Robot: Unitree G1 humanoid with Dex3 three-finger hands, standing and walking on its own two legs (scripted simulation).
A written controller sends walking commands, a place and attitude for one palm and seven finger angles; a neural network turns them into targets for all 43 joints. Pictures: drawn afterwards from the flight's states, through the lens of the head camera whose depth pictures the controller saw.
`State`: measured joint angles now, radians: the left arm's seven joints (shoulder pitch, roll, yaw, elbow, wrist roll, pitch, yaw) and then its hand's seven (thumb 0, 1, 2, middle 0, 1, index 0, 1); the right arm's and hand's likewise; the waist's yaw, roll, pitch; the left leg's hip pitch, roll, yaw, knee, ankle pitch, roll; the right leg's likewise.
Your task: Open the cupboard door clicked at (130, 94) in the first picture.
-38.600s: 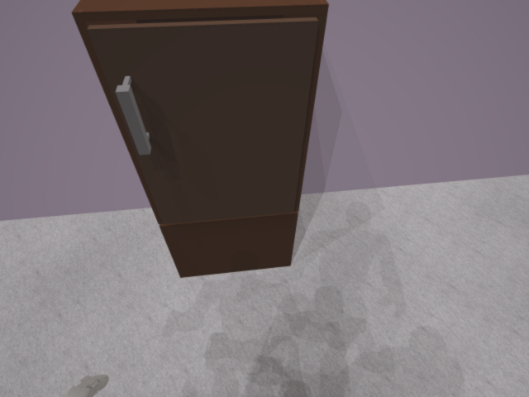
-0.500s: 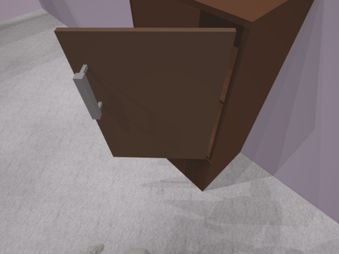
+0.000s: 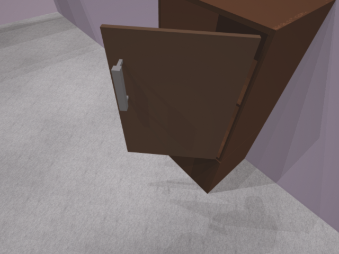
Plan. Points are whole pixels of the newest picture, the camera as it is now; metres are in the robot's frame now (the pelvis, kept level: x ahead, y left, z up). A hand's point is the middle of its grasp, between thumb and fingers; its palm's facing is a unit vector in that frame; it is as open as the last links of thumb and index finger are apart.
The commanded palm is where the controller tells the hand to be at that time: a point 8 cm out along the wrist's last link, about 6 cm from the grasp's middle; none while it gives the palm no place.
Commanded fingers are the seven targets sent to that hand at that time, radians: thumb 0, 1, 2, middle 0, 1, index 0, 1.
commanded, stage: come to a stop and stand still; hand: left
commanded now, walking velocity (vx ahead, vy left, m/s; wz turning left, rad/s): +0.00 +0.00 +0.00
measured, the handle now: (122, 85) +0.57 +0.21 +0.06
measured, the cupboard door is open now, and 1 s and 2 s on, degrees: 44 44 44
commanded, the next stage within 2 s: look again from close up in 0.46 s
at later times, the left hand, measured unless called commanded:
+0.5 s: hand out of the picture -0.04 +0.14 -0.18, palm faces +0.03 -0.99 -0.14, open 7.4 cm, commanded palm none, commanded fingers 0.00 0.90 0.90 -0.20 -0.30 -0.20 -0.30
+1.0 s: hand out of the picture +0.03 +0.20 -0.18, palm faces -0.01 -0.98 -0.22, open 7.4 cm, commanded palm none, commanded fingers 0.00 0.90 0.90 -0.20 -0.30 -0.20 -0.30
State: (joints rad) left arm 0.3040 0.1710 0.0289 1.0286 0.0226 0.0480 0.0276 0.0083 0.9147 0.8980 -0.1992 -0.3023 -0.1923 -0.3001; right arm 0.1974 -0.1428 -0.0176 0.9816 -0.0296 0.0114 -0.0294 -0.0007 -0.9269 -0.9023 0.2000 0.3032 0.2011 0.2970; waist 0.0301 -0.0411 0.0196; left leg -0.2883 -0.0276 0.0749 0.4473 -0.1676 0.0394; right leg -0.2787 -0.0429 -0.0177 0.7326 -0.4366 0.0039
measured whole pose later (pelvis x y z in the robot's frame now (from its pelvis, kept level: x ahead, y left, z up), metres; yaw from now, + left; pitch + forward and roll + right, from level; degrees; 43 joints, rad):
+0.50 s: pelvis -0.03 -0.02 +0.00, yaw +0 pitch -2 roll +0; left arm 0.32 0.12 0.00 1.09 0.01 0.00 0.03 0.01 0.91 0.90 -0.20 -0.30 -0.19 -0.30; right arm 0.34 -0.11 0.00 1.14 -0.02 0.02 -0.03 0.00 -0.91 -0.90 0.20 0.30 0.20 0.30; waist -0.01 -0.02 0.04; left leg -0.29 0.02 0.05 0.43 -0.12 0.00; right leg -0.15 0.02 -0.05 0.48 -0.30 -0.03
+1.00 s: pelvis +0.01 +0.02 +0.00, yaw -1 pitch +0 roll +0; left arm 0.29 0.18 0.00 1.03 0.02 -0.02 0.05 0.01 0.91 0.90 -0.20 -0.30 -0.19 -0.30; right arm 0.26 -0.17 0.00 1.05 -0.02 -0.02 -0.02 0.02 -0.93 -0.90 0.20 0.30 0.20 0.30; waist -0.01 -0.01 0.03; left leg -0.31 -0.02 0.08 0.54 -0.23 0.05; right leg -0.16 -0.03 0.00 0.53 -0.37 0.02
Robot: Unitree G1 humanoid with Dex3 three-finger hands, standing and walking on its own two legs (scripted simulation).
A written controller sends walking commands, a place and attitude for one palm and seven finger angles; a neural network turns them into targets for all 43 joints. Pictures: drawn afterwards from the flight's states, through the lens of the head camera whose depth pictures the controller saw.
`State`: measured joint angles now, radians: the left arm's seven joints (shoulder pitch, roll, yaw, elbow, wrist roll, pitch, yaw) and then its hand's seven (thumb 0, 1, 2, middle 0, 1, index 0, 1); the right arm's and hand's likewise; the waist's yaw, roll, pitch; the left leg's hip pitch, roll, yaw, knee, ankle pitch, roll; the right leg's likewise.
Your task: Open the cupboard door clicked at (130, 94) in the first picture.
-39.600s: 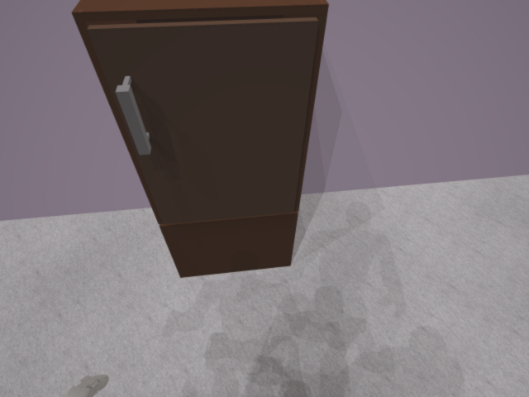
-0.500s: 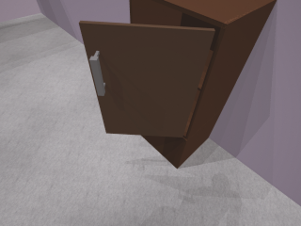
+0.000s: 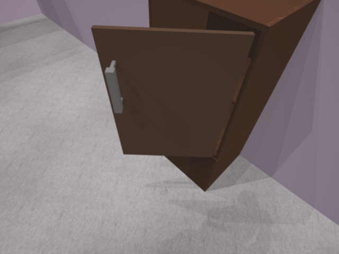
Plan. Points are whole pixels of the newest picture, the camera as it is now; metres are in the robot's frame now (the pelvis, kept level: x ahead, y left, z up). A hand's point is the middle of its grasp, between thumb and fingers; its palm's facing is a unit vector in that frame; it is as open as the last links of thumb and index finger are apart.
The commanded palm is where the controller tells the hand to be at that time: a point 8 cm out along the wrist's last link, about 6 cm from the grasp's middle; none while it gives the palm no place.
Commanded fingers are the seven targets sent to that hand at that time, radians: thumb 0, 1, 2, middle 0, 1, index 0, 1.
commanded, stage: look again from close up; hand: left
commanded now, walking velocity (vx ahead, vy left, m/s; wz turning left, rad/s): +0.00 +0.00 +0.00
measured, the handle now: (116, 87) +0.56 +0.20 +0.07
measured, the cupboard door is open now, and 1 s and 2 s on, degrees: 44 44 44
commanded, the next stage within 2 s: raise the hand with hooked fingers in 0.04 s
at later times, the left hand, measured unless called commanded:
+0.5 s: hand (99, 234) +0.17 +0.17 -0.03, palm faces +0.02 -1.00 -0.03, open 8.3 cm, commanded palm +0.12 +0.24 -0.03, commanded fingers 0.00 0.46 0.71 -0.23 -0.58 -0.23 -0.58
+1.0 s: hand (73, 201) +0.22 +0.22 +0.03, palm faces +0.10 -0.99 -0.06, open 11.2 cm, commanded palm +0.18 +0.27 +0.02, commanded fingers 0.00 -0.13 0.46 -0.27 -0.96 -0.27 -0.96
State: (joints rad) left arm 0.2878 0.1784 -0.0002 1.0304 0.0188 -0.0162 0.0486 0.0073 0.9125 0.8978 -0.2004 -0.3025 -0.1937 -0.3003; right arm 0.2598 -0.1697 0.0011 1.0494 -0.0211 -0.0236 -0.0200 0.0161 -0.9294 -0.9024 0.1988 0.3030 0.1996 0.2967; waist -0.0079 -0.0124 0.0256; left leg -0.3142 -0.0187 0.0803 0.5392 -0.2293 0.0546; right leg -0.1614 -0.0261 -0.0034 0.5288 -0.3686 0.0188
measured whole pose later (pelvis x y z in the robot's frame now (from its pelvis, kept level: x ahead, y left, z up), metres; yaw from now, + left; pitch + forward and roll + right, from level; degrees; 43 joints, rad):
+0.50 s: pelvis -0.02 -0.03 -0.05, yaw +1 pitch +8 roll +1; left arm 0.40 0.22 0.17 0.20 -0.25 -0.47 -0.31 0.01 0.68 0.80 -0.22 -0.45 -0.21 -0.45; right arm 0.16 -0.23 -0.03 0.58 0.03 -0.21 -0.02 0.01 -0.90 -0.90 0.20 0.30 0.20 0.30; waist -0.01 -0.03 -0.11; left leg -0.71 0.01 0.05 0.94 -0.37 0.02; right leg -0.64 0.01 -0.07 0.98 -0.48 -0.06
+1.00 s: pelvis +0.01 -0.02 -0.04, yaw +1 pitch +11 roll -1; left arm 0.36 0.30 0.36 0.07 -0.39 -0.32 -0.37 0.01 0.10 0.55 -0.26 -0.82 -0.25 -0.82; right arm 0.30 -0.23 -0.01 0.60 0.04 -0.21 -0.07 0.01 -0.90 -0.90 0.20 0.30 0.20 0.30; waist -0.01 0.02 -0.11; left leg -0.70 0.02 0.04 0.90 -0.39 0.02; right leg -0.61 0.04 -0.07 0.90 -0.48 -0.05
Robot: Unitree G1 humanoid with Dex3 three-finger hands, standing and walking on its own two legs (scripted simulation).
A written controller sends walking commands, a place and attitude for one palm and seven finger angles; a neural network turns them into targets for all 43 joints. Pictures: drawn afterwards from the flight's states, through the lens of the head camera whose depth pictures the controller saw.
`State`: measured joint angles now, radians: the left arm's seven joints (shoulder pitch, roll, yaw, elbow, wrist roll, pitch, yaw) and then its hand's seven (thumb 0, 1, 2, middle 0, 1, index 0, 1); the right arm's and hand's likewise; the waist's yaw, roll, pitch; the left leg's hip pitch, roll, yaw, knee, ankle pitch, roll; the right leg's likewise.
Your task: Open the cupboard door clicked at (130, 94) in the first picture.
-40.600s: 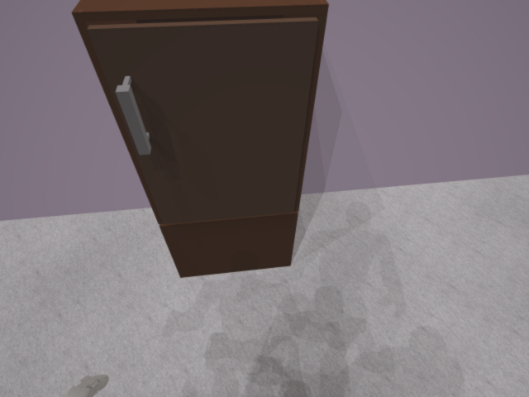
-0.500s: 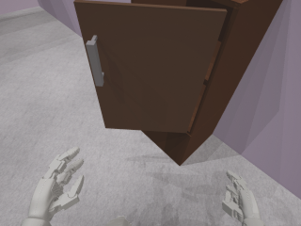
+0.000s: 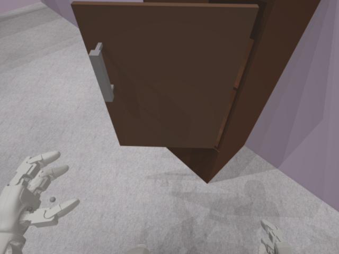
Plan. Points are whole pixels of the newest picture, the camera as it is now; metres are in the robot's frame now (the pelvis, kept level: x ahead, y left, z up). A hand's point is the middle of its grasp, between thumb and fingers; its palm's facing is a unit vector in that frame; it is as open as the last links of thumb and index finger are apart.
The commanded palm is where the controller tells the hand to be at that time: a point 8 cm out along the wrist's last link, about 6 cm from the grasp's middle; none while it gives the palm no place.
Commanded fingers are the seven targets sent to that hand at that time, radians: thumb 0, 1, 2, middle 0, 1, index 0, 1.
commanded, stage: raise the hand with hooked fingers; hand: left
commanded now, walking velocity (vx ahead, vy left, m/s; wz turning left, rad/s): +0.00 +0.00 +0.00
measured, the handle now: (104, 73) +0.56 +0.21 +0.11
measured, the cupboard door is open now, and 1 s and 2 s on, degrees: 44 44 44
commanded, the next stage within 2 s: move the hooked fingers beside the handle in 1.24 s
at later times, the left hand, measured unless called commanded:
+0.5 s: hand (21, 179) +0.24 +0.30 +0.10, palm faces +0.04 -1.00 -0.04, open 13.8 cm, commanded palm +0.21 +0.35 +0.11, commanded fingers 0.00 -0.50 0.30 -0.30 -1.20 -0.30 -1.20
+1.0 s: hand (18, 159) +0.27 +0.31 +0.13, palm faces +0.04 -1.00 -0.02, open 14.0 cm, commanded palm +0.24 +0.35 +0.13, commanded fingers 0.00 -0.50 0.30 -0.30 -1.20 -0.30 -1.20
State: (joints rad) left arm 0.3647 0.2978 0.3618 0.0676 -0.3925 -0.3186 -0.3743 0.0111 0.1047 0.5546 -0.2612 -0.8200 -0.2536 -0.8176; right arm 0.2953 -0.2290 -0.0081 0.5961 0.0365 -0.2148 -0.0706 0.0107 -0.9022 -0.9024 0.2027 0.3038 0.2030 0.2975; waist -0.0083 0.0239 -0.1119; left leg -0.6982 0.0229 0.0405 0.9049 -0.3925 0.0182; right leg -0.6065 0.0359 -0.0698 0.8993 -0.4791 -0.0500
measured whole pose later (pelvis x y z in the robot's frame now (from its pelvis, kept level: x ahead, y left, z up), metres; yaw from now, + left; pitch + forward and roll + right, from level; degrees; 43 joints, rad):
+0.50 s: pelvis -0.02 +0.04 +0.02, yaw +1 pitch +6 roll -3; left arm 0.07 0.40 0.35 0.23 -0.35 -0.14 -0.42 0.00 -0.44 0.32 -0.30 -1.17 -0.29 -1.17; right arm 0.25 -0.25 0.07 0.55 0.06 -0.22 -0.09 0.01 -0.90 -0.90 0.20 0.30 0.20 0.30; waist 0.02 0.03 -0.08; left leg -0.58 -0.01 0.03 0.80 -0.33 0.07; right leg -0.45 0.01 -0.08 0.75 -0.39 0.00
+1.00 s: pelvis -0.01 +0.03 +0.03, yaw +1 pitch +4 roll -2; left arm -0.06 0.44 0.41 0.35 -0.35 -0.13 -0.48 -0.01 -0.50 0.30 -0.30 -1.20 -0.29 -1.20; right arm 0.29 -0.29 0.05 0.58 0.05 -0.21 -0.09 0.01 -0.90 -0.90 0.20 0.30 0.20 0.30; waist 0.00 0.02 -0.04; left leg -0.49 -0.01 0.04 0.70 -0.28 0.06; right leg -0.38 0.02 -0.07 0.66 -0.35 -0.02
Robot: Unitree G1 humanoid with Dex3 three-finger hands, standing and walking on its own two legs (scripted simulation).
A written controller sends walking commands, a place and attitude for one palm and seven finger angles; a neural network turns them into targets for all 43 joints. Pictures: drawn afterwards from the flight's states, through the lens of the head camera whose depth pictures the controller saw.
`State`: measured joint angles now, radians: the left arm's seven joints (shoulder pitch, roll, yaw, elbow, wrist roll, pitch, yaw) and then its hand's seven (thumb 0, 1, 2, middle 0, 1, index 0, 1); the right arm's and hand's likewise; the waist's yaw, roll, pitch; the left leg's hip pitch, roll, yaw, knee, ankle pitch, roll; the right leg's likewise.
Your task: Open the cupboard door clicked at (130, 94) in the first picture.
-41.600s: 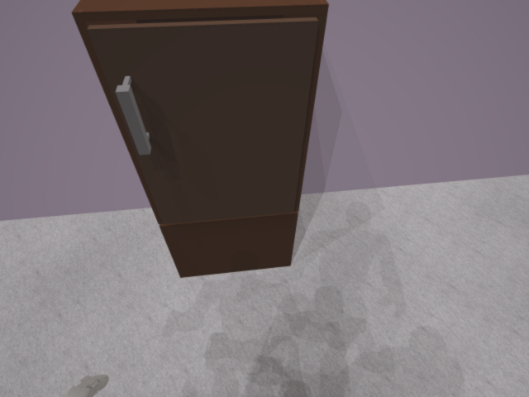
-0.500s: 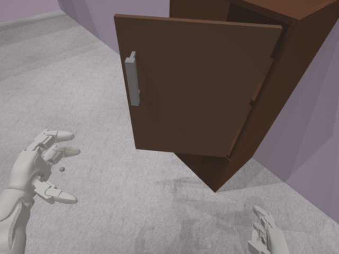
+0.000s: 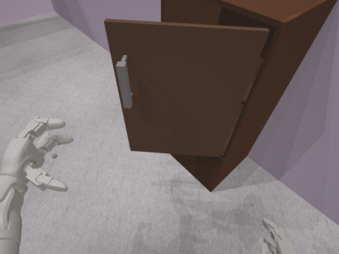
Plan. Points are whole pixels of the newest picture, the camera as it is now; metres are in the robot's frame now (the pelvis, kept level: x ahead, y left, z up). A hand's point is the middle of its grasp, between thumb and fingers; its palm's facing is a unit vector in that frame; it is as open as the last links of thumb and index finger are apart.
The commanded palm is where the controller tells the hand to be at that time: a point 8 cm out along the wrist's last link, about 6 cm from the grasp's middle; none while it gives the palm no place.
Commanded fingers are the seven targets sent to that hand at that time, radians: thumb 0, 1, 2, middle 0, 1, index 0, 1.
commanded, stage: raise the hand with hooked fingers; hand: left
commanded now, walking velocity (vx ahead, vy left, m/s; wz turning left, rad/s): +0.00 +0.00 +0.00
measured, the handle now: (126, 82) +0.58 +0.18 +0.08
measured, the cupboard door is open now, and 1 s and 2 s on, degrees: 44 44 44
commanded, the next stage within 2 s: move the hooked fingers beside the handle in 0.24 s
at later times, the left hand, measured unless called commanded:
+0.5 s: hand (67, 149) +0.31 +0.25 +0.10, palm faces +0.04 -1.00 -0.01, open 14.0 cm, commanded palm +0.29 +0.30 +0.10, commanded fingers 0.00 -0.50 0.30 -0.30 -1.20 -0.30 -1.20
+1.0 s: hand (78, 124) +0.38 +0.25 +0.10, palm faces +0.02 -1.00 +0.00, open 14.0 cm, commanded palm +0.36 +0.30 +0.10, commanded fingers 0.00 -0.50 0.30 -0.30 -1.20 -0.30 -1.20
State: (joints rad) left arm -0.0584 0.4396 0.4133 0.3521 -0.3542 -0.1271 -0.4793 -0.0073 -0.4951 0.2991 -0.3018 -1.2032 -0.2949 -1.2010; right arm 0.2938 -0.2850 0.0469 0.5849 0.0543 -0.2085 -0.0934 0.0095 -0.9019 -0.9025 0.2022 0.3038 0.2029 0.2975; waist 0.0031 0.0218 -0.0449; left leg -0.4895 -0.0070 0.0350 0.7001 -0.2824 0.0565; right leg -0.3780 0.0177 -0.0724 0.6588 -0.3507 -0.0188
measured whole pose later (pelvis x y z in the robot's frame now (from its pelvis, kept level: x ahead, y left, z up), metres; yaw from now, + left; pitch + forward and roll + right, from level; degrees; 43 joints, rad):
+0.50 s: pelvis +0.00 -0.02 +0.00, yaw +1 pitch +5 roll -1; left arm -0.15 0.44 0.41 0.46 -0.35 -0.15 -0.48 -0.01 -0.50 0.30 -0.30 -1.20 -0.30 -1.20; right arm 0.26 -0.28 0.05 0.60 0.06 -0.19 -0.11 0.01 -0.90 -0.90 0.20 0.30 0.20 0.30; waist 0.01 0.03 -0.04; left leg -0.51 0.01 0.01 0.72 -0.29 0.02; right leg -0.40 0.03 -0.09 0.69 -0.38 -0.05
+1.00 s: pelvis +0.01 -0.02 -0.01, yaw -1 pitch +8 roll -1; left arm -0.39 0.49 0.43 0.72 -0.30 -0.22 -0.48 -0.01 -0.50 0.30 -0.30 -1.20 -0.29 -1.20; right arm 0.33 -0.29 0.03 0.62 0.06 -0.11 -0.09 0.01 -0.90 -0.90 0.20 0.30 0.20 0.30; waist -0.03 0.02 -0.06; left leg -0.58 0.01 0.04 0.75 -0.32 0.04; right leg -0.48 0.04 -0.07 0.72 -0.39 -0.04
